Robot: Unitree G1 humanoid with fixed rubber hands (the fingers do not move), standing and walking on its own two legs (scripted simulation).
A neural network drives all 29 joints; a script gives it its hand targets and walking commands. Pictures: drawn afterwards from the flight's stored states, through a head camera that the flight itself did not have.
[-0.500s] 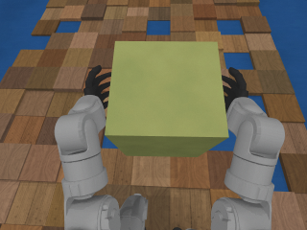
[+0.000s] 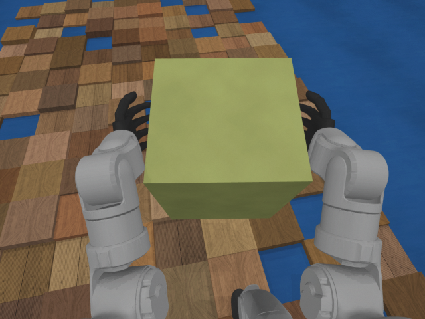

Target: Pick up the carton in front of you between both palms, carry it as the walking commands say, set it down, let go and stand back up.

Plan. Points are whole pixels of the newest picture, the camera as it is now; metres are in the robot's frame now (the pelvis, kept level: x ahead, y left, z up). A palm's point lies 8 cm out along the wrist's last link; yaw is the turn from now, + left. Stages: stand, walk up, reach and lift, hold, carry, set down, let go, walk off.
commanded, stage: carry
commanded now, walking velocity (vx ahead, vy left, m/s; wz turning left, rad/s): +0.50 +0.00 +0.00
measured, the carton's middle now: (221, 151) +0.39 -0.04 +0.09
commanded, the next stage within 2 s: none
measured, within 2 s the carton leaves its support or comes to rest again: neither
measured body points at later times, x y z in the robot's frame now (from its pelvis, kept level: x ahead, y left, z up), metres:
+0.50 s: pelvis +0.34 +0.01 +0.00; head +0.38 +0.01 +0.45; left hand +0.69 +0.19 +0.11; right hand +0.71 -0.11 +0.10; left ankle +0.49 +0.12 -0.71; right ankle +0.19 -0.09 -0.73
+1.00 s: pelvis +0.71 +0.07 -0.05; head +0.73 +0.09 +0.40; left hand +1.06 +0.23 +0.05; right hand +1.06 -0.08 +0.06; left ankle +0.51 +0.10 -0.76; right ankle +0.86 -0.01 -0.76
